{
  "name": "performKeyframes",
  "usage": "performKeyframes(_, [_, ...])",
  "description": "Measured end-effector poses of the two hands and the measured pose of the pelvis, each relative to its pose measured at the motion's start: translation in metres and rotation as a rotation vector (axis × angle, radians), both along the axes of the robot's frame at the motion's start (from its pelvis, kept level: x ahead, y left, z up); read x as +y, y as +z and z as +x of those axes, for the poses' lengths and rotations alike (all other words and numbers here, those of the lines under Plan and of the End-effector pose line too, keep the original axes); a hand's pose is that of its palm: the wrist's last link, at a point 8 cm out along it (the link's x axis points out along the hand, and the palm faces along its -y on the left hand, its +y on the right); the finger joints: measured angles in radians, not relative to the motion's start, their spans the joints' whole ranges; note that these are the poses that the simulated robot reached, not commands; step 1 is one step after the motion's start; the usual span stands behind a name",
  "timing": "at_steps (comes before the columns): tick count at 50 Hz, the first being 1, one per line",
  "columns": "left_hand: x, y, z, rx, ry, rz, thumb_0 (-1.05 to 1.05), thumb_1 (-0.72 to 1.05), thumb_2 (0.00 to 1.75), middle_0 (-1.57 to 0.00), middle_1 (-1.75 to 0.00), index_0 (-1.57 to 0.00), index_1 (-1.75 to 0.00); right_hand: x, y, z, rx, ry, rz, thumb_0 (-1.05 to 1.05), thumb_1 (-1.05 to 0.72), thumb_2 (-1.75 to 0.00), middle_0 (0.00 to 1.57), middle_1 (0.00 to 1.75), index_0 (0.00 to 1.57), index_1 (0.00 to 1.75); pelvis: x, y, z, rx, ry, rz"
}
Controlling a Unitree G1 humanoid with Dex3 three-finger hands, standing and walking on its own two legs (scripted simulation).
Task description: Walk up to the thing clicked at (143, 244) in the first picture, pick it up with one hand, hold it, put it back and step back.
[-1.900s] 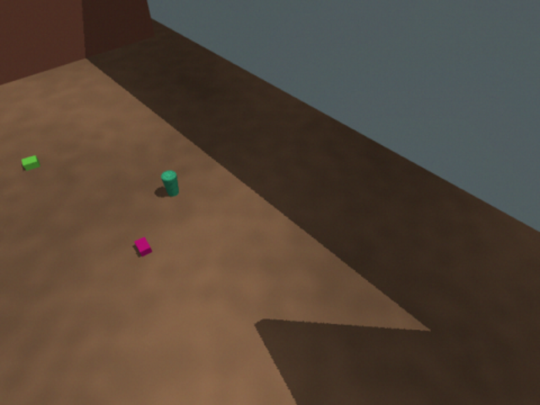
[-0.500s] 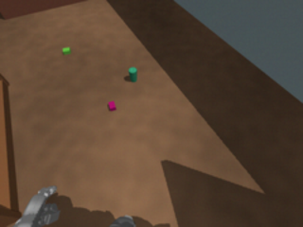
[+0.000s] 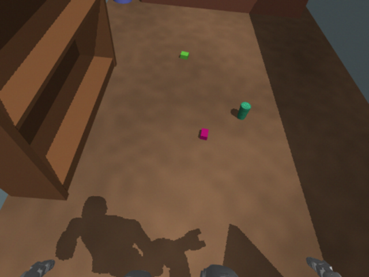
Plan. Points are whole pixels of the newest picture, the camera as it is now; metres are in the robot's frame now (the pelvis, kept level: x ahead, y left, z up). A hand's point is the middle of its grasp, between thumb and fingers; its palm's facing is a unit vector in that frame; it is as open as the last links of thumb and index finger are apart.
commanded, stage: walk up
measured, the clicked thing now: (204, 134) +1.03 -0.16 -0.74
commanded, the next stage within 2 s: stand in 1.76 s
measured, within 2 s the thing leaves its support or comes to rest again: neither
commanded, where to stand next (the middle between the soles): +0.06 +0.02 m, yaw +45 degrees
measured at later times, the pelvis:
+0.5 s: pelvis -0.01 -0.02 -0.01, yaw +24 degrees
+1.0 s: pelvis +0.00 -0.03 -0.01, yaw +40 degrees
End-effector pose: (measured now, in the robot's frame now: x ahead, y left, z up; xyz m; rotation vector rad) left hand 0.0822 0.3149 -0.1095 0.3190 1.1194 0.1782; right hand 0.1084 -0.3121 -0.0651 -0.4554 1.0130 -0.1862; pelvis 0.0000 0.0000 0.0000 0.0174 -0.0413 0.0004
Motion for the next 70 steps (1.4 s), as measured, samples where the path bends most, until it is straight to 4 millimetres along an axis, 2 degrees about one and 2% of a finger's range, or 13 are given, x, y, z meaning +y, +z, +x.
performKeyframes(5, [-0.003, 0.011, -0.021, -0.026, 0.08, 0.036, 0.01, 0.91, 0.9, -0.2, -0.3, -0.2, -0.3, 0.005, -0.007, 0.037, -0.031, 0.119, 0.025, 0.01, -0.9, -0.9, 0.21, 0.3, 0.21, 0.3, -0.011, -0.002, 0.004, 0.006, 0.086, -0.018])
performKeyframes(11, [-0.014, 0.022, -0.058, -0.064, 0.164, 0.124, 0.0, 0.9, 0.9, -0.2, -0.3, -0.2, -0.3, 0.004, -0.03, 0.077, -0.037, 0.219, 0.07, 0.01, -0.9, -0.9, 0.21, 0.3, 0.21, 0.3, -0.033, -0.013, 0.001, 0.007, 0.197, -0.027])
performKeyframes(19, [-0.014, 0.045, -0.124, -0.036, 0.307, 0.165, 0.0, 0.9, 0.9, -0.21, -0.3, -0.21, -0.3, 0.016, -0.028, 0.093, 0.059, 0.353, 0.093, 0.01, -0.9, -0.9, 0.2, 0.3, 0.2, 0.3, -0.033, 0.002, -0.005, 0.01, 0.342, 0.002])
performKeyframes(23, [-0.001, 0.04, -0.158, -0.018, 0.368, 0.162, 0.0, 0.9, 0.9, -0.21, -0.3, -0.21, -0.3, 0.027, -0.029, 0.097, 0.107, 0.391, 0.056, 0.01, -0.9, -0.9, 0.2, 0.3, 0.2, 0.3, -0.025, -0.002, -0.007, 0.015, 0.402, 0.006])
performKeyframes(28, [0.018, 0.01, -0.193, 0.03, 0.47, 0.13, 0.0, 0.9, 0.9, -0.2, -0.3, -0.21, -0.3, 0.048, -0.031, 0.101, 0.081, 0.429, -0.004, 0.01, -0.9, -0.9, 0.2, 0.3, 0.2, 0.3, -0.006, -0.018, -0.01, 0.011, 0.453, 0.026])
performKeyframes(34, [0.005, -0.004, -0.198, 0.033, 0.548, 0.068, 0.01, 0.91, 0.9, -0.2, -0.3, -0.2, -0.3, 0.062, -0.022, 0.107, 0.084, 0.487, -0.039, 0.01, -0.9, -0.9, 0.21, 0.3, 0.21, 0.3, -0.004, -0.013, -0.004, 0.008, 0.542, -0.008])
performKeyframes(42, [-0.032, -0.015, -0.197, 0.005, 0.619, 0.056, 0.01, 0.9, 0.9, -0.2, -0.3, -0.21, -0.3, 0.072, -0.04, 0.151, 0.052, 0.586, -0.034, 0.01, -0.9, -0.9, 0.21, 0.3, 0.21, 0.3, -0.024, -0.026, 0.007, -0.002, 0.619, -0.032])
performKeyframes(45, [-0.05, -0.013, -0.202, 0.001, 0.636, 0.05, 0.0, 0.9, 0.9, -0.2, -0.3, -0.21, -0.3, 0.082, -0.045, 0.166, 0.044, 0.601, -0.021, 0.01, -0.9, -0.9, 0.21, 0.3, 0.21, 0.3, -0.032, -0.025, 0.007, -0.015, 0.651, -0.023])
performKeyframes(49, [-0.065, 0.0, -0.215, 0.009, 0.677, 0.04, 0.01, 0.9, 0.9, -0.2, -0.3, -0.21, -0.3, 0.098, -0.038, 0.178, 0.043, 0.661, 0.006, 0.01, -0.9, -0.9, 0.21, 0.3, 0.21, 0.3, -0.032, -0.012, 0.004, -0.01, 0.689, 0.003])
performKeyframes(53, [-0.065, 0.005, -0.237, 0.029, 0.705, 0.046, 0.0, 0.9, 0.9, -0.21, -0.3, -0.21, -0.3, 0.111, -0.035, 0.181, 0.052, 0.701, 0.016, 0.01, -0.9, -0.9, 0.2, 0.3, 0.21, 0.3, -0.027, -0.009, 0.001, 0.005, 0.716, 0.006])
performKeyframes(59, [-0.057, -0.008, -0.269, 0.073, 0.796, 0.045, 0.0, 0.9, 0.9, -0.2, -0.3, -0.21, -0.3, 0.125, -0.041, 0.17, 0.056, 0.724, -0.001, 0.01, -0.9, -0.9, 0.2, 0.3, 0.21, 0.3, -0.017, -0.017, -0.004, -0.003, 0.749, 0.012])
performKeyframes(64, [-0.064, -0.01, -0.276, 0.084, 0.83, 0.038, 0.01, 0.9, 0.9, -0.2, -0.3, -0.2, -0.3, 0.132, -0.043, 0.167, 0.071, 0.737, 0.018, 0.01, -0.9, -0.9, 0.21, 0.3, 0.21, 0.3, -0.021, -0.016, -0.001, -0.008, 0.768, -0.005])
performKeyframes(70, [-0.087, -0.009, -0.275, 0.097, 0.838, 0.004, 0.0, 0.91, 0.9, -0.2, -0.3, -0.2, -0.3, 0.141, -0.045, 0.172, 0.098, 0.741, 0.048, 0.01, -0.9, -0.9, 0.21, 0.3, 0.21, 0.3, -0.027, -0.009, 0.002, -0.02, 0.793, -0.015])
